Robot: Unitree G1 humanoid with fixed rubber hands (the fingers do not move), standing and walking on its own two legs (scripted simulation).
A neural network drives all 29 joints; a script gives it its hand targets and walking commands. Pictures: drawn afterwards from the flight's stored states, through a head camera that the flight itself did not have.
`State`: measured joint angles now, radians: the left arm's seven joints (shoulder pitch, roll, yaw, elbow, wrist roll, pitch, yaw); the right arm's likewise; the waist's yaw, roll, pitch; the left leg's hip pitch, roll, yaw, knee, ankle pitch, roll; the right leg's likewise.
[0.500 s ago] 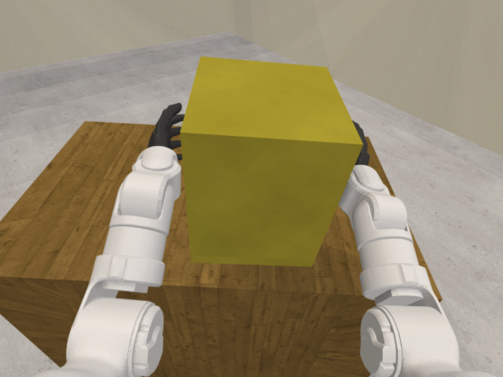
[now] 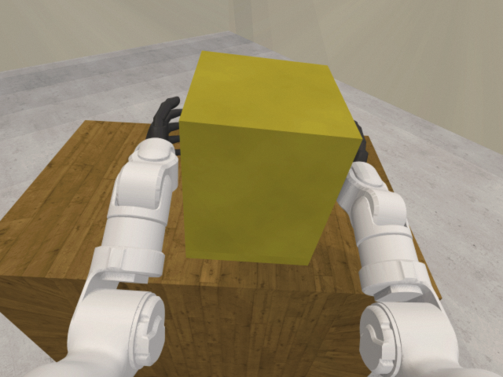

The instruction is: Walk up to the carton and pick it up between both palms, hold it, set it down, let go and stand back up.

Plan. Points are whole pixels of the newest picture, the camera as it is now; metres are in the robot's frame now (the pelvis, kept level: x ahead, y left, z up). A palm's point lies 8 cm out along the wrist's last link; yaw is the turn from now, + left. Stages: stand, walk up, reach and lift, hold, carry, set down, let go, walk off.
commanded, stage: hold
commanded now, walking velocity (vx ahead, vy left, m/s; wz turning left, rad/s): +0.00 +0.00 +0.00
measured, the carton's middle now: (256, 161) +0.41 -0.02 +0.18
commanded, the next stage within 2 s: none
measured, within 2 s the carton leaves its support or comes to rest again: neither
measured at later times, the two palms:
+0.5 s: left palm (156, 145) +0.40 +0.13 +0.22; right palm (349, 163) +0.39 -0.16 +0.19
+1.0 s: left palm (155, 146) +0.40 +0.13 +0.22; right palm (349, 162) +0.39 -0.16 +0.19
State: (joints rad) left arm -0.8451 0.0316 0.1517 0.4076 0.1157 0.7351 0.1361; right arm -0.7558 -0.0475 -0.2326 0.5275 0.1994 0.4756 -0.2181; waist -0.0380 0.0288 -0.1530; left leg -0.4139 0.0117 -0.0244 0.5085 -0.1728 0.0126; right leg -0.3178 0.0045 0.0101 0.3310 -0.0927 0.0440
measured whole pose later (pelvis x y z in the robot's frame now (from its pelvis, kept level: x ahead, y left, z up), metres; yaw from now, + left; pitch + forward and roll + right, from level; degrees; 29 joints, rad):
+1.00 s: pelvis +0.00 +0.00 +0.00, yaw +0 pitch +4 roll -3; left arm -0.82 0.03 0.16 0.35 0.11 0.77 0.13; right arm -0.76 -0.05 -0.22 0.48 0.23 0.52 -0.24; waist -0.04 0.03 -0.16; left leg -0.41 0.01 -0.02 0.51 -0.18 0.01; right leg -0.31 0.00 0.01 0.33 -0.10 0.04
